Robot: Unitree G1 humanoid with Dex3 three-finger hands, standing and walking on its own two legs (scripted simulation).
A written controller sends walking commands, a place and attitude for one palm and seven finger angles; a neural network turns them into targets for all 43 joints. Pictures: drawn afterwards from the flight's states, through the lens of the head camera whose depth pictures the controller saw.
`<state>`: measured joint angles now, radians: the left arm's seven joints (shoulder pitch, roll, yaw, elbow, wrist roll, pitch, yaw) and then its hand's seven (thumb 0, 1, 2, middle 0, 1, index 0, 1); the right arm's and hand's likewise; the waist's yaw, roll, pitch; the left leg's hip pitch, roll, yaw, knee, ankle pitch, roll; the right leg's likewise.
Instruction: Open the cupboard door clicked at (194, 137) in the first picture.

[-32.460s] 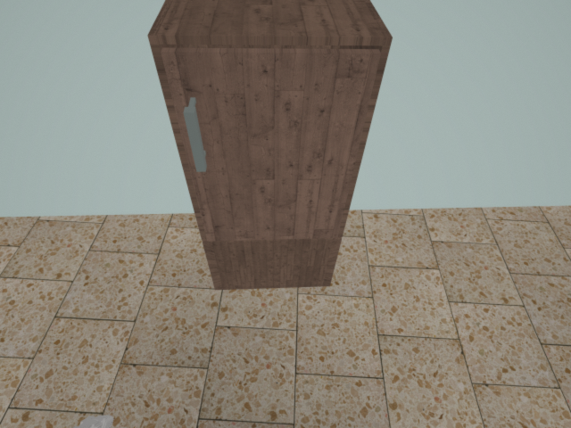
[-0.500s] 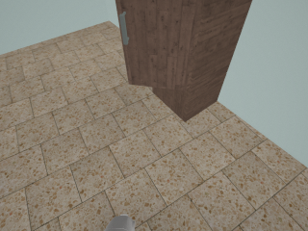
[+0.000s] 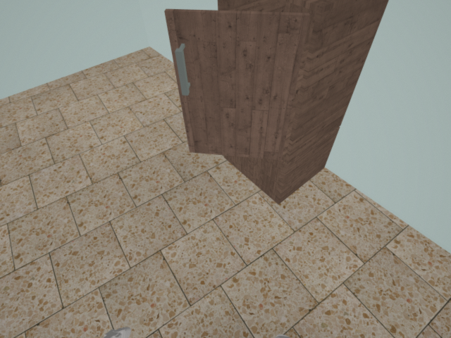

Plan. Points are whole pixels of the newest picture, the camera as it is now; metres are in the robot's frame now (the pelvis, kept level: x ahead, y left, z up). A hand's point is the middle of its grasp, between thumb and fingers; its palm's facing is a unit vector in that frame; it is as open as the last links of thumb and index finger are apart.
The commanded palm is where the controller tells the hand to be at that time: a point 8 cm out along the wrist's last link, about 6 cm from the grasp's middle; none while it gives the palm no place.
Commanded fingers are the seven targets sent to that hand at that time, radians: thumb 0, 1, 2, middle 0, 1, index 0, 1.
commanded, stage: take the last steps up to it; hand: left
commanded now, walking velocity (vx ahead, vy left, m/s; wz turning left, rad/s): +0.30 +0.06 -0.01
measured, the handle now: (184, 70) +0.89 +0.19 +0.01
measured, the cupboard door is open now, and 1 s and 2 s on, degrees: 42 42 42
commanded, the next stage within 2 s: come to a stop and stand still in 0.62 s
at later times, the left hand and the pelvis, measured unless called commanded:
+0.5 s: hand out of the picture +0.13 +0.24 -0.19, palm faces +0.08 -0.98 -0.17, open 7.3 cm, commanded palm none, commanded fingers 0.00 0.90 0.90 -0.20 -0.30 -0.20 -0.30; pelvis +0.19 +0.06 -0.02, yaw +0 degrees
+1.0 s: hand (156, 226) +0.40 +0.22 -0.17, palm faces +0.00 -0.98 -0.20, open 7.3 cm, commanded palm none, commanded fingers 0.00 0.90 0.90 -0.20 -0.30 -0.20 -0.30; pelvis +0.32 +0.05 +0.00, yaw +0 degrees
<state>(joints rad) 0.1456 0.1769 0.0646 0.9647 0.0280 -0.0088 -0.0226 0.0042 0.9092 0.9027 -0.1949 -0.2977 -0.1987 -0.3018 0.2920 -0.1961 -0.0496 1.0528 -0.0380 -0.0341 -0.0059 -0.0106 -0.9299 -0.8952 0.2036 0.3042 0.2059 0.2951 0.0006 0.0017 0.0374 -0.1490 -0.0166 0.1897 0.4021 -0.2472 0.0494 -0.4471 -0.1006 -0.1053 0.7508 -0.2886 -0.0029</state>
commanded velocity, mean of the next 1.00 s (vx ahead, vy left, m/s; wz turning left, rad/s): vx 0.07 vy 0.03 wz -0.01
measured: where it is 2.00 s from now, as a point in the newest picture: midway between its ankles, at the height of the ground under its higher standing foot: (224, 332)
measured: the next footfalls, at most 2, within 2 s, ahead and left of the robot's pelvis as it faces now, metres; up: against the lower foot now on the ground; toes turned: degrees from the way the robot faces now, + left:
right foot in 0.06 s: +0.11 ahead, -0.11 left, +0.00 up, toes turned -8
left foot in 0.44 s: +0.40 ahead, +0.14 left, +0.00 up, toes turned +2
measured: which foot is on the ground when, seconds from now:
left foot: down 0.00-0.06, up 0.08-0.42, down 0.44-1.00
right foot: up 0.00-0.04, down 0.06-0.44, up 0.46-0.78, down 0.80-1.00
